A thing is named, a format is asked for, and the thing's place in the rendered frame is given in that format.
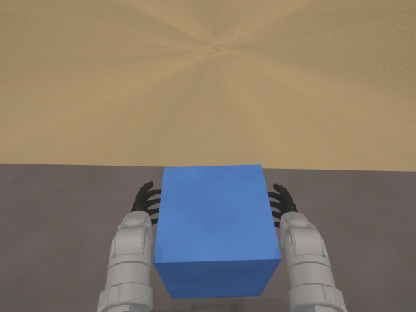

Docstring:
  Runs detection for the robot left hand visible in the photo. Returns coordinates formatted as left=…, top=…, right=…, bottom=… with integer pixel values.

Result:
left=131, top=181, right=162, bottom=225

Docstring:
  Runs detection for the robot left forearm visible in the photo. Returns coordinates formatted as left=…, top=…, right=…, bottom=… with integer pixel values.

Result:
left=97, top=211, right=153, bottom=312

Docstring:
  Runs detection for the carton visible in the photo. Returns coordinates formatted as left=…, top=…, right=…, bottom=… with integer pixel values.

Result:
left=153, top=164, right=282, bottom=299

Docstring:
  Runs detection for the robot right hand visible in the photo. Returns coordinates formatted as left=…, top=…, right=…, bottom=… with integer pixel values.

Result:
left=268, top=184, right=297, bottom=228

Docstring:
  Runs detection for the robot right forearm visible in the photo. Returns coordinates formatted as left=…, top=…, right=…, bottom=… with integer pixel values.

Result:
left=279, top=211, right=348, bottom=312

